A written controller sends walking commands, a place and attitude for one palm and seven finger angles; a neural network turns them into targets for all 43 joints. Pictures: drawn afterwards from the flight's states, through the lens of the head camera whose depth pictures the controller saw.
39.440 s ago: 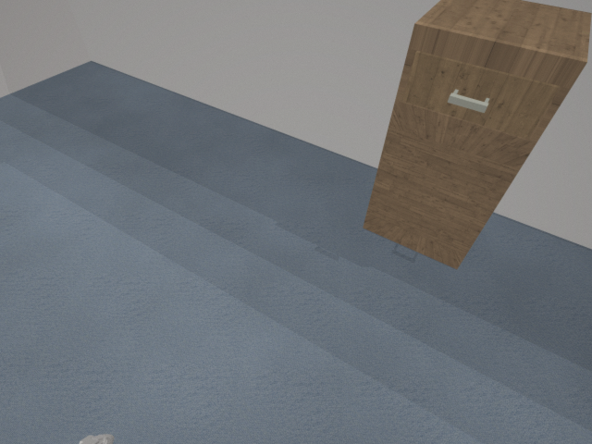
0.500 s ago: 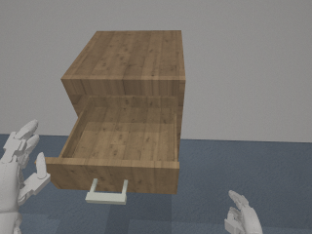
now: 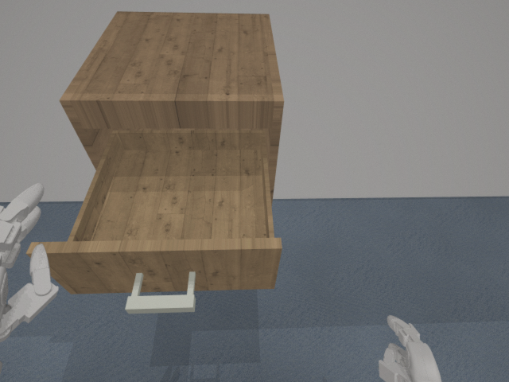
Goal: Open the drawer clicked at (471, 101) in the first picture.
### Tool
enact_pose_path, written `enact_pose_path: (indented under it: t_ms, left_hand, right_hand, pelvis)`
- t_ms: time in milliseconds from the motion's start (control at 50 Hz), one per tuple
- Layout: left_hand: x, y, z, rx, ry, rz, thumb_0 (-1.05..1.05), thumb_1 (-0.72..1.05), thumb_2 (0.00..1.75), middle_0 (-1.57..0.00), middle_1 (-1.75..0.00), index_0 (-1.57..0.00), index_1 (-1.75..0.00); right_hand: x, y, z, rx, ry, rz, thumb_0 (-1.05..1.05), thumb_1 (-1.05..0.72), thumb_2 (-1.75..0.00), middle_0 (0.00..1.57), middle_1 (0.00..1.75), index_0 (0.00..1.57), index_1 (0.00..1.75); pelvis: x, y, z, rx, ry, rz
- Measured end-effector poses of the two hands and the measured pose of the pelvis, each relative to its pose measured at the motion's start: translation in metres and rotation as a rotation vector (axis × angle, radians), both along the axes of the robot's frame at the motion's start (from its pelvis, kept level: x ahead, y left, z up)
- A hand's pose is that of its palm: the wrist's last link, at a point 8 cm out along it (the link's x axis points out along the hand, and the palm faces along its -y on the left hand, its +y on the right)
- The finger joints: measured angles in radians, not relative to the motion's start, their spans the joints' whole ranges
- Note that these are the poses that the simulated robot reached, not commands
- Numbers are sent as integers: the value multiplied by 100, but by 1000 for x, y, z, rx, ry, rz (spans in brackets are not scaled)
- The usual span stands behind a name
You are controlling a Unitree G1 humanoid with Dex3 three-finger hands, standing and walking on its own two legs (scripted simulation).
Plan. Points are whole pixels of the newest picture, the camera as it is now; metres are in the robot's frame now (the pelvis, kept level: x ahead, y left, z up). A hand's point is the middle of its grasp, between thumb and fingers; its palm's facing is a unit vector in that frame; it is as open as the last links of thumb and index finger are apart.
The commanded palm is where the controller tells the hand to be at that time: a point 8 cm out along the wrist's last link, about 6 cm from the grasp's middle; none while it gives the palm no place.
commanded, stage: step back with the hand held close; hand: left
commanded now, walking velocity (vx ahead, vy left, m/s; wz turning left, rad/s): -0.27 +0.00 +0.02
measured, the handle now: (163, 291) +0.27 +0.17 -0.04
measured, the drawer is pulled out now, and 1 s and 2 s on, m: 0.29 0.29 0.29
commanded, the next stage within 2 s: stop stepping back and stand still in 0.96 s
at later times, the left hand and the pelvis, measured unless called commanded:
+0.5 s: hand (7, 353) +0.13 +0.24 +0.16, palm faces +0.39 -0.83 -0.39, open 7.4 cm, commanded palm +0.07 +0.28 +0.18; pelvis -0.06 +0.00 -0.01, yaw +1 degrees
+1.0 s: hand out of the picture +0.05 +0.19 +0.15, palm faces +0.32 -0.84 -0.44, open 7.4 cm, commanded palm -0.02 +0.23 +0.18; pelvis -0.15 -0.05 +0.01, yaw +0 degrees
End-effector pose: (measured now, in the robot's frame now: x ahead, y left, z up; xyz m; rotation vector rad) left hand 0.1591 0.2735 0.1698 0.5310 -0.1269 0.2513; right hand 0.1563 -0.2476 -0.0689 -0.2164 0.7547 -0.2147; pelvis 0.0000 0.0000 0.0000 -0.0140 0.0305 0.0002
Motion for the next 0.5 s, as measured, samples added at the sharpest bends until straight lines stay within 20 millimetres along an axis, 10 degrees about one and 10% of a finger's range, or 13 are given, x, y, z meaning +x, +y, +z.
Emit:
enact_pose_path:
  t_ms: [500]
  left_hand:
    - [-70, 1, 7, -32, -200, 45, 1, 89, 90, -21, -30, -21, -30]
  right_hand:
    - [-79, 10, -16, -21, 18, 59, 2, -90, -90, 21, 30, 21, 30]
  pelvis:
    - [-61, -2, -14, -19, -31, 12]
